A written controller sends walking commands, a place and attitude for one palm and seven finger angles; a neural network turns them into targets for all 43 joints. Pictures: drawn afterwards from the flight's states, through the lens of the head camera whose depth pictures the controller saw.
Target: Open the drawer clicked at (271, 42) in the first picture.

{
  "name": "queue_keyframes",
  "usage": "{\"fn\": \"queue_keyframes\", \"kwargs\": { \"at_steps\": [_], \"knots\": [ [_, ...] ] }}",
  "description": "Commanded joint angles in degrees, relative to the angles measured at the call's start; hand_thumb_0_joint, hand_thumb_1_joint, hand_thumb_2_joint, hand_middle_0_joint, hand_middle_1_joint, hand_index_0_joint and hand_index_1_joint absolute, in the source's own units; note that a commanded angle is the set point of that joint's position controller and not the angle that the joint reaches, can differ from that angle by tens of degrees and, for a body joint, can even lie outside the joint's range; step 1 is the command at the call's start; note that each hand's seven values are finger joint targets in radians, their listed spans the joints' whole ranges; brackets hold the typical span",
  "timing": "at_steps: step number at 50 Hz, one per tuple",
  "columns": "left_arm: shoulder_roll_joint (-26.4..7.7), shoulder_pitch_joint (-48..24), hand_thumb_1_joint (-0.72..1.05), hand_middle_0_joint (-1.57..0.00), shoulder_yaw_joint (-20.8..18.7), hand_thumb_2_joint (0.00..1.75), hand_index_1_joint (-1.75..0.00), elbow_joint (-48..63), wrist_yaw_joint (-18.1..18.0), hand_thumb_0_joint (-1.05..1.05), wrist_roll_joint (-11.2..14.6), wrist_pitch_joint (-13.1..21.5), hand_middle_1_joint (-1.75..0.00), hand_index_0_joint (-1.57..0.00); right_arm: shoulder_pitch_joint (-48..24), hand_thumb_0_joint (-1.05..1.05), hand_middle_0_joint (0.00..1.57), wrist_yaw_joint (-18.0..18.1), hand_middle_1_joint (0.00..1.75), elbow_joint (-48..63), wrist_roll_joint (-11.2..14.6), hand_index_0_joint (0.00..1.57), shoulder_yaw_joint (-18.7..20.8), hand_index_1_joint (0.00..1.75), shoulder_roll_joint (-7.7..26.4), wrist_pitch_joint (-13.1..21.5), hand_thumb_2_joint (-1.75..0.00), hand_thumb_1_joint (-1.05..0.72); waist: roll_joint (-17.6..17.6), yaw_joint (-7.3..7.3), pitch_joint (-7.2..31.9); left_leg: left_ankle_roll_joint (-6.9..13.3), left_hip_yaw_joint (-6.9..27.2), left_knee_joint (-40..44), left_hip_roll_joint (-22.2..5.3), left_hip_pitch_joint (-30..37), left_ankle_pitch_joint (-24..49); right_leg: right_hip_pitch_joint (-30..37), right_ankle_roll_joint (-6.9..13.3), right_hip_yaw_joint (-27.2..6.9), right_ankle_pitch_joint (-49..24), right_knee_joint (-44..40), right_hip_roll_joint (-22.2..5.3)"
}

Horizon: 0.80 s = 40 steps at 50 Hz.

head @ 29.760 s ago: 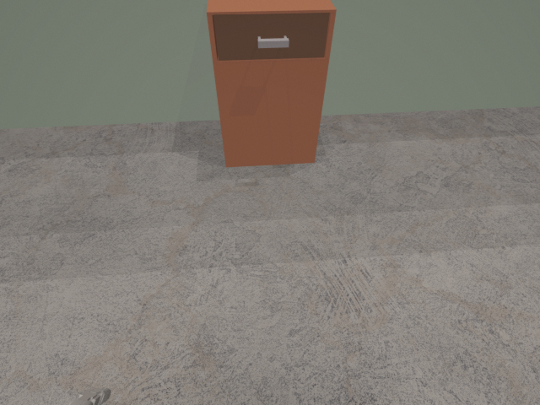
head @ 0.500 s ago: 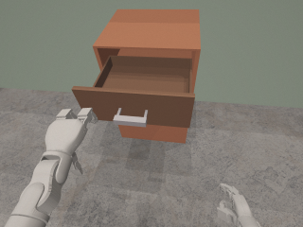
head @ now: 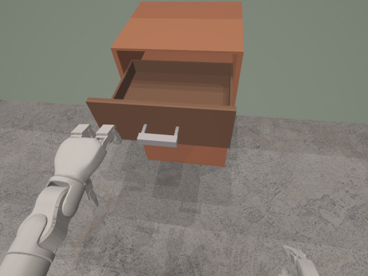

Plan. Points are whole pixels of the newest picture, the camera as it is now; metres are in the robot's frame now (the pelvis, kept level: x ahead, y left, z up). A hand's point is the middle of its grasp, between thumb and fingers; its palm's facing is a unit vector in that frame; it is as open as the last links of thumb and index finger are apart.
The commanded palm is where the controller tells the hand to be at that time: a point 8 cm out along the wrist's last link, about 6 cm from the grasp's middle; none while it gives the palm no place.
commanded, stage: move the hooked fingers above the handle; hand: left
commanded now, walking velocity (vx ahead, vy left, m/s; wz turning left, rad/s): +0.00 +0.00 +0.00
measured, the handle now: (159, 134) +0.52 +0.15 -0.07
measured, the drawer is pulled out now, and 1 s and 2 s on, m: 0.30 0.30 0.29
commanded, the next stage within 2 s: none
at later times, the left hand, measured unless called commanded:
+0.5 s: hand (120, 153) +0.36 +0.20 +0.05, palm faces +0.00 -0.07 -1.00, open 13.8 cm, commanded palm +0.33 +0.21 +0.11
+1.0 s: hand (134, 142) +0.41 +0.19 +0.02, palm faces -0.02 -0.05 -1.00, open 13.8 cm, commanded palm +0.39 +0.19 +0.08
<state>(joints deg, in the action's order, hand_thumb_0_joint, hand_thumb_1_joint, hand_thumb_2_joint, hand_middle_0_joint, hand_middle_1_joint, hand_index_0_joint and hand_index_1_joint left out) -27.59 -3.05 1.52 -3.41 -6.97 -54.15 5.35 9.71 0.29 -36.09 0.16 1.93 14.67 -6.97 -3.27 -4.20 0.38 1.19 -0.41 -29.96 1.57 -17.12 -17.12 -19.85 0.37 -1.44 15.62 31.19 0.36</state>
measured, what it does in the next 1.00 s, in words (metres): stands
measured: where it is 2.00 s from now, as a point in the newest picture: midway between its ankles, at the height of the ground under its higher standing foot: outside the picture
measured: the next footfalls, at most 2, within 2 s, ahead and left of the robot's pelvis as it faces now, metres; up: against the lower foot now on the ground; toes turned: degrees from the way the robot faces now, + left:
none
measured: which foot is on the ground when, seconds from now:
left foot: down 0.00-1.00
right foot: down 0.00-1.00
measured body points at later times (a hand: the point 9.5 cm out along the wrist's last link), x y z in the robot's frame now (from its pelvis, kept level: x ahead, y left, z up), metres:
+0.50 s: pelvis +0.01 -0.01 +0.00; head +0.05 -0.04 +0.44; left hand +0.35 +0.20 +0.10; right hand +0.17 -0.24 -0.13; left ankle -0.02 +0.11 -0.73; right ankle +0.00 -0.12 -0.73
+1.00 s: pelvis +0.02 -0.01 -0.01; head +0.07 -0.04 +0.43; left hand +0.41 +0.19 +0.07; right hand +0.13 -0.27 -0.15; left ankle -0.02 +0.11 -0.73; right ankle +0.00 -0.12 -0.73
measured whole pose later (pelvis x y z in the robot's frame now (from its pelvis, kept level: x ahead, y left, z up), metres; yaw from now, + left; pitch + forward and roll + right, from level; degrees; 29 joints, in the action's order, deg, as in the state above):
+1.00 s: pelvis +0.02 -0.01 -0.01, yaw -1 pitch +11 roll +1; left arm -22.3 -24.8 6.1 -33.4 -14.1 -59.9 3.0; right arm 13.2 0.7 -38.1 0.5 3.5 14.0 -6.7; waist -2.7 0.2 4.8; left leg 0.4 -0.7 -35.8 0.7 -26.4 -20.6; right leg -29.5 1.2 -1.6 19.0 37.4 1.4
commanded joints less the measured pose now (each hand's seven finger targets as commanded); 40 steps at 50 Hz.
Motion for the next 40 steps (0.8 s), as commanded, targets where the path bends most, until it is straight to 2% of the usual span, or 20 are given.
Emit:
{"fn": "queue_keyframes", "kwargs": {
  "at_steps": [1,4,7,9,10,12,13,15,17,18,19,21,22,25,30,32,33,35,37,40],
  "knots": [
    [-11.12,-14.99,-0.5,-0.3,-7.16,0.3,-1.2,10.82,-2.74,0.0,0.35,-1.56,-1.2,-0.3,-6.85,0.0,0.2,0.44,0.3,8.9,0.28,0.2,1.81,0.3,5.7,3.13,-0.9,-0.9,1.12,-0.2,15.66,-0.06,-0.79,3.53,0.14,3.99,16.69,8.72,2.15,0.71,-12.63,-2.93,0.57],
    [-10.56,-14.08,-0.5,-0.3,-6.37,0.3,-1.2,9.35,-1.57,0.0,0.65,-2.56,-1.2,-0.3,-6.93,0.0,0.2,0.62,0.3,9.03,0.52,0.2,1.53,0.3,5.74,3.11,-0.9,-0.9,3.05,-0.01,14.19,0.18,-0.94,3.77,0.19,3.2,15.82,9.02,1.97,0.79,-12.33,-3.25,0.54],
    [-10.14,-18.82,-0.5,-0.3,-4.96,0.3,-1.2,5.6,-0.69,0.0,0.22,-2.72,-1.2,-0.3,-6.46,0.0,0.2,1.08,0.3,8.55,0.69,0.2,1.26,0.3,6.02,3.31,-0.9,-0.9,4.56,1.11,12.11,0.34,-1.1,3.6,0.14,2.55,13.02,6.8,1.68,0.68,-10.07,-3.93,0.73],
    [-10.49,-21.78,-0.5,-0.3,-4.55,0.3,-1.2,4.16,-0.64,0.0,-0.67,-2.13,-1.2,-0.3,-5.88,0.0,0.2,1.49,0.3,8.22,0.56,0.2,1.23,0.3,5.84,3.31,-0.9,-0.9,3.85,1.16,13.36,0.39,-1.24,3.19,0.5,2.38,12.88,6.8,1.79,0.75,-9.87,-3.41,0.61],
    [-9.29,-24.28,-0.5,-0.3,-3.05,0.3,-1.2,4.4,-0.75,0.0,-0.89,-1.71,-1.2,-0.3,-5.77,0.0,0.2,1.61,0.3,8.43,0.41,0.2,1.18,0.3,5.65,3.51,-0.9,-0.9,2.99,1.37,14.33,0.43,-1.34,2.81,0.58,2.89,12.58,6.37,1.7,0.68,-9.77,-3.28,0.41],
    [-11.12,-26.02,-0.5,-0.3,-4.58,0.3,-1.2,3.54,-1.38,0.0,-1.38,-0.66,-1.2,-0.3,-5.1,0.0,0.2,1.78,0.3,8.06,0.28,0.2,1.46,0.3,5.72,3.79,-0.9,-0.9,2.58,1.15,16.19,0.37,-1.19,2.13,0.6,3.2,13.38,6.58,1.81,0.3,-10.48,-2.79,0.68],
    [-9.81,-28.19,-0.5,-0.3,-3.2,0.3,-1.2,3.73,-1.74,0.0,-1.64,-0.06,-1.2,-0.3,-4.78,0.0,0.2,1.71,0.3,7.84,0.1,0.2,1.42,0.3,5.4,3.94,-0.9,-0.9,1.13,1.4,17.64,0.28,-1.08,1.76,0.73,3.44,14.71,6.66,1.98,0.5,-11.77,-2.06,0.5],
    [-8.79,-26.95,-0.5,-0.3,-3.16,0.3,-1.2,2.98,-2.62,0.0,-1.91,0.34,-1.2,-0.3,-4.31,0.0,0.2,1.46,0.3,7.63,-0.04,0.2,1.84,0.3,5.17,3.97,-0.9,-0.9,1.22,0.94,18.79,0.07,-1.01,1.0,0.62,3.85,17.87,6.61,2.21,0.68,-14.68,-1.0,0.75],
    [-8.93,-25.24,-0.5,-0.3,-4.03,0.3,-1.2,0.88,-3.3,0.0,-2.05,-0.27,-1.2,-0.3,-4.08,0.0,0.2,1.04,0.3,7.55,0.14,0.2,2.02,0.3,5.38,3.84,-0.9,-0.9,2.06,0.74,18.84,-0.1,-1.05,0.52,0.55,2.91,18.68,6.69,2.19,0.62,-15.8,-0.55,0.94],
    [-6.98,-26.19,-0.5,-0.3,-2.17,0.3,-1.2,-0.02,-3.53,0.0,-1.97,-0.7,-1.2,-0.3,-3.74,0.0,0.2,0.91,0.3,7.52,0.11,0.2,1.85,0.3,5.21,3.76,-0.9,-0.9,3.32,1.01,18.7,0.01,-1.17,0.52,0.54,2.05,18.52,6.97,2.08,0.87,-16.18,-0.31,0.63],
    [-8.59,-25.12,-0.5,-0.3,-4.09,0.3,-1.2,-2.13,-3.91,0.0,-2.28,-1.35,-1.2,-0.3,-3.65,0.0,0.2,0.9,0.3,7.24,0.26,0.2,2.01,0.3,5.42,3.54,-0.9,-0.9,4.21,0.7,17.49,0.02,-1.37,0.67,0.45,0.96,18.13,6.92,2.15,0.68,-16.27,-0.37,0.78],
    [-7.4,-27.13,-0.5,-0.3,-2.45,0.3,-1.2,-4.38,-4.23,0.0,-2.92,-2.79,-1.2,-0.3,-3.74,0.0,0.2,0.9,0.3,7.18,0.48,0.2,1.77,0.3,5.49,3.08,-0.9,-0.9,5.15,1.19,16.99,0.14,-1.81,0.51,0.56,-0.15,16.91,6.53,1.95,0.55,-16.19,-0.26,0.6],
    [-9.24,-28.04,-0.5,-0.3,-4.01,0.3,-1.2,-5.6,-4.39,0.0,-3.25,-3.21,-1.2,-0.3,-3.47,0.0,0.2,0.95,0.3,7.12,0.59,0.2,1.87,0.3,5.89,3.04,-0.9,-0.9,5.83,1.06,17.3,0.21,-1.84,0.53,0.5,-0.59,16.37,6.92,1.94,0.23,-15.64,-0.38,0.7],
    [-9.87,-29.57,-0.5,-0.3,-4.0,0.3,-1.2,-4.71,-4.66,0.0,-3.67,-3.13,-1.2,-0.3,-3.15,0.0,0.2,1.33,0.3,7.35,0.31,0.2,2.15,0.3,5.73,2.99,-0.9,-0.9,3.72,0.83,20.95,0.55,-2.03,-0.33,0.92,-0.13,18.17,8.96,1.96,-0.41,-18.97,0.63,0.38],
    [-6.48,-31.67,-0.5,-0.3,-1.11,0.3,-1.2,-6.45,-5.03,0.0,-3.12,-1.92,-1.2,-0.3,-1.29,0.0,0.2,1.48,0.3,6.71,0.37,0.2,2.72,0.3,5.78,3.18,-0.9,-0.9,3.36,2.4,20.59,0.65,-1.87,-1.52,0.8,-0.07,19.46,6.62,1.9,0.05,-20.41,1.33,0.59],
    [-7.35,-33.31,-0.5,-0.3,-1.79,0.3,-1.2,-8.65,-5.36,0.0,-3.5,-1.74,-1.2,-0.3,-0.42,0.0,0.2,1.56,0.3,6.24,0.36,0.2,2.98,0.3,6.12,3.15,-0.9,-0.9,5.27,2.98,20.37,0.69,-1.73,-2.02,0.73,-0.67,19.07,5.81,1.77,0.24,-20.02,1.47,0.76],
    [-7.9,-34.79,-0.5,-0.3,-2.01,0.3,-1.2,-9.43,-5.74,0.0,-3.87,-1.57,-1.2,-0.3,-0.01,0.0,0.2,1.61,0.3,5.92,0.39,0.2,3.03,0.3,6.21,3.05,-0.9,-0.9,4.29,3.05,20.69,0.63,-1.75,-2.13,0.83,-1.13,18.21,5.28,1.83,0.15,-18.94,1.68,0.72],
    [-6.24,-36.69,-0.5,-0.3,-0.5,0.3,-1.2,-9.42,-6.53,0.0,-4.32,-1.15,-1.2,-0.3,0.56,0.0,0.2,1.47,0.3,5.67,0.28,0.2,3.38,0.3,5.95,3.12,-0.9,-0.9,3.08,3.22,22.33,0.66,-1.83,-2.79,0.89,-0.39,19.26,4.86,1.99,0.17,-19.95,2.2,0.74],
    [-8.37,-37.52,-0.5,-0.3,-2.48,0.3,-1.2,-11.61,-7.34,0.0,-4.61,-1.17,-1.2,-0.3,1.34,0.0,0.2,1.45,0.3,5.12,0.25,0.2,3.58,0.3,6.31,2.95,-0.9,-0.9,3.87,3.32,23.3,0.64,-1.68,-3.32,0.92,-1.05,19.61,5.26,1.99,0.02,-20.61,2.58,0.87],
    [-7.45,-38.55,-0.5,-0.3,-2.01,0.3,-1.2,-14.12,-8.57,0.0,-5.0,-1.4,-1.2,-0.3,2.01,0.0,0.2,1.28,0.3,4.74,0.26,0.2,3.72,0.3,6.11,2.76,-0.9,-0.9,3.2,3.28,23.74,0.57,-1.93,-3.64,0.95,-1.88,20.45,5.22,2.06,0.21,-22.04,3.32,0.78]
  ]
}}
